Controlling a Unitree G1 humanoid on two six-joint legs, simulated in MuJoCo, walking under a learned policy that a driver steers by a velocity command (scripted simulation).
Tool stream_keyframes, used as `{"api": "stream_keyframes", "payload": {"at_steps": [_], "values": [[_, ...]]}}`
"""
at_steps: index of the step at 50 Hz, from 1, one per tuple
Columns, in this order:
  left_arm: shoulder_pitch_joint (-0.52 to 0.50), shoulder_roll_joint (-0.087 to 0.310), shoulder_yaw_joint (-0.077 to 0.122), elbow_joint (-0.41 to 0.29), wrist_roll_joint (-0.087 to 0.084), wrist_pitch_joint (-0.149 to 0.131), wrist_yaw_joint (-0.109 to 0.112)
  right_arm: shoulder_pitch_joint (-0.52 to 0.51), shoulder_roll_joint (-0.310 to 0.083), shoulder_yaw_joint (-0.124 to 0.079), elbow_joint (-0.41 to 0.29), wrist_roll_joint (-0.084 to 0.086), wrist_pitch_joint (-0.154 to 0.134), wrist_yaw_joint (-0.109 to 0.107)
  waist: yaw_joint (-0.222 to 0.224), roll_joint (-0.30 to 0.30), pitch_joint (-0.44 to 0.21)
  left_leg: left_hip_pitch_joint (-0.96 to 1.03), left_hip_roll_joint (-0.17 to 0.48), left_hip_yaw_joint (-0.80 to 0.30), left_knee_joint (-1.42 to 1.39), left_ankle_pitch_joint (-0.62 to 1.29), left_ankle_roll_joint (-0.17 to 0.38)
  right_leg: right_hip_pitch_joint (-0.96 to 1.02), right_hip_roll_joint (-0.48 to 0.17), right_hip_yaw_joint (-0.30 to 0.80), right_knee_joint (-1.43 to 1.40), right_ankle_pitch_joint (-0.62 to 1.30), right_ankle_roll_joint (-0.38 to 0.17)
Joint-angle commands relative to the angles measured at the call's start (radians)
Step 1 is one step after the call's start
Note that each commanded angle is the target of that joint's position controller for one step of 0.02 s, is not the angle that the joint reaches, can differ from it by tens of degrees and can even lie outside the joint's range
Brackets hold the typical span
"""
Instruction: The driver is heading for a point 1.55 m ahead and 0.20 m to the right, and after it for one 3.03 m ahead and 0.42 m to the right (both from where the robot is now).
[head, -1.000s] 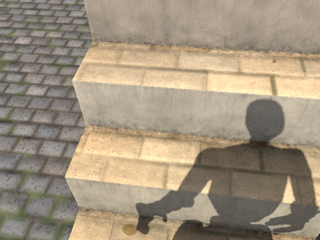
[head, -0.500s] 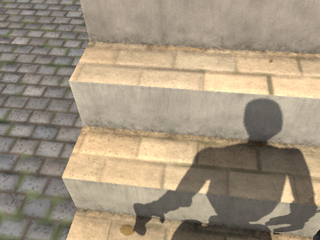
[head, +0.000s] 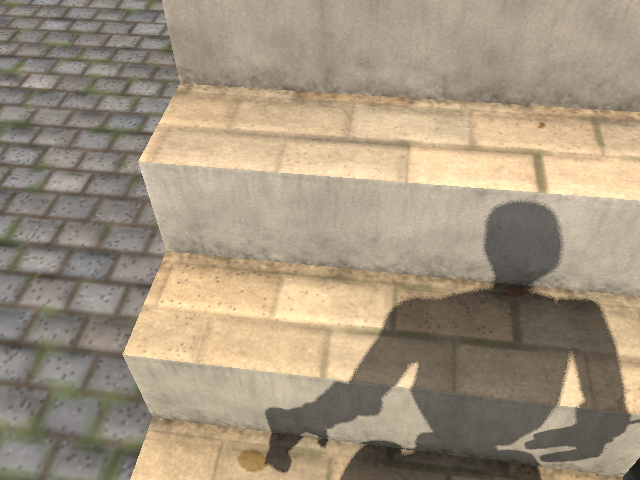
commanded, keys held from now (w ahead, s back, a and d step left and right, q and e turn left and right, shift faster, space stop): w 0.22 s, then no key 0.78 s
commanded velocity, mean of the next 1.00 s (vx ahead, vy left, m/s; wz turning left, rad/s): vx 0.22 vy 0.00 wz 0.00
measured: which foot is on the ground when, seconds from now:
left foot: down 0.00-1.00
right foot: down 0.00-1.00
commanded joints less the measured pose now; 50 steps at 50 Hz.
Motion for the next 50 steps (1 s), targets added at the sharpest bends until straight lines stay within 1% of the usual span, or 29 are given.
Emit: {"api": "stream_keyframes", "payload": {"at_steps": [1, 11, 14, 15, 16, 19, 27, 39, 40, 41, 42, 44, 50], "values": [[-0.058, 0.137, 0.025, -0.047, -0.001, -0.012, 0.003, -0.061, -0.110, -0.023, -0.056, 0.000, -0.012, -0.002, 0.000, -0.009, -0.067, 0.009, 0.100, -0.046, 0.003, 0.190, 0.014, 0.017, -0.187, 0.096, -0.002, 0.305, 0.024], [-0.058, 0.133, 0.025, -0.045, 0.000, -0.013, 0.003, -0.064, -0.108, -0.025, -0.058, 0.000, -0.013, -0.002, 0.000, -0.010, -0.067, 0.010, 0.101, -0.045, -0.002, 0.185, 0.013, 0.015, -0.187, 0.096, -0.005, 0.289, 0.024], [-0.030, 0.141, 0.029, -0.029, -0.001, -0.011, 0.003, -0.032, -0.113, -0.029, -0.043, 0.000, -0.012, -0.002, -0.003, -0.011, -0.061, 0.010, 0.101, -0.041, 0.020, 0.211, 0.016, 0.014, -0.189, 0.091, 0.016, 0.328, 0.022], [-0.013, 0.145, 0.034, -0.018, -0.006, -0.009, 0.006, -0.016, -0.115, -0.032, -0.033, 0.001, -0.012, -0.004, -0.003, -0.010, -0.067, 0.014, 0.096, -0.047, 0.020, 0.195, 0.014, 0.012, -0.183, 0.095, 0.016, 0.288, 0.021], [-0.010, 0.143, 0.034, -0.015, -0.004, -0.007, 0.006, -0.015, -0.116, -0.034, -0.030, 0.001, -0.010, -0.005, -0.002, -0.005, -0.052, 0.009, 0.096, -0.047, 0.023, 0.193, 0.015, 0.001, -0.181, 0.094, 0.017, 0.271, 0.020], [0.001, 0.140, 0.038, -0.004, -0.001, -0.001, 0.008, -0.004, -0.114, -0.038, -0.020, 0.000, -0.004, -0.007, -0.004, -0.006, -0.036, -0.003, 0.094, -0.046, 0.036, 0.186, 0.019, -0.016, -0.178, 0.093, 0.028, 0.255, 0.017], [0.038, 0.138, 0.046, 0.019, 0.002, 0.013, 0.013, 0.036, -0.116, -0.047, 0.007, -0.001, 0.012, -0.012, -0.006, -0.009, -0.029, -0.018, 0.088, -0.047, 0.064, 0.169, 0.028, -0.034, -0.175, 0.092, 0.060, 0.242, 0.010], [0.094, 0.130, 0.052, 0.033, 0.003, 0.030, 0.018, 0.086, -0.111, -0.051, 0.033, -0.003, 0.033, -0.018, -0.010, -0.009, -0.002, -0.043, 0.081, -0.051, 0.080, 0.130, 0.031, -0.066, -0.172, 0.097, 0.077, 0.195, 0.003], [0.108, 0.189, 0.078, 0.019, 0.016, 0.024, -0.006, 0.098, -0.158, -0.077, 0.036, -0.004, 0.021, -0.024, 0.000, -0.010, -0.032, -0.048, 0.032, -0.027, 0.079, 0.079, 0.034, -0.082, -0.143, 0.088, 0.066, 0.185, 0.000], [0.093, 0.179, 0.081, 0.013, 0.017, 0.021, -0.017, 0.088, -0.152, -0.079, 0.035, -0.005, 0.018, -0.030, -0.004, -0.021, -0.010, -0.057, 0.034, -0.025, 0.079, 0.076, 0.034, -0.102, -0.143, 0.086, 0.066, 0.172, 0.001], [0.096, 0.154, 0.079, 0.010, 0.016, 0.019, -0.022, 0.093, -0.137, -0.081, 0.036, -0.007, 0.018, -0.035, -0.004, -0.026, -0.012, -0.056, 0.035, -0.027, 0.079, 0.075, 0.036, -0.113, -0.143, 0.086, 0.065, 0.171, 0.000], [0.115, 0.133, 0.080, 0.009, 0.011, 0.015, -0.025, 0.109, -0.120, -0.085, 0.039, -0.004, 0.020, -0.041, -0.005, -0.031, -0.011, -0.056, 0.037, -0.030, 0.080, 0.084, 0.040, -0.121, -0.144, 0.085, 0.066, 0.183, 0.001], [0.130, 0.128, 0.088, -0.010, 0.010, 0.014, -0.018, 0.118, -0.111, -0.098, 0.039, -0.003, 0.018, -0.040, -0.006, -0.017, -0.012, -0.071, 0.041, -0.035, 0.082, 0.073, 0.044, -0.132, -0.144, 0.088, 0.064, 0.149, -0.002]]}}
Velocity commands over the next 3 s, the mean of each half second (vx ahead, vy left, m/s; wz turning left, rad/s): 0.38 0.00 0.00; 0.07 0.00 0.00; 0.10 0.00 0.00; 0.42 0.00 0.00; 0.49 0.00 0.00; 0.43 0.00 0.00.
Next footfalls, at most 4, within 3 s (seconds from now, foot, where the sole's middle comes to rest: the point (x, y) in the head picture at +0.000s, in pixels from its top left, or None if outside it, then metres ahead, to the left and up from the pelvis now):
none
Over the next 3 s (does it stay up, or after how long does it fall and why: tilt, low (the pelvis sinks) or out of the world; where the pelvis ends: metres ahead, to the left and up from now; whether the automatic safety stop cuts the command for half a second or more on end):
stays up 0.00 0.01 0.00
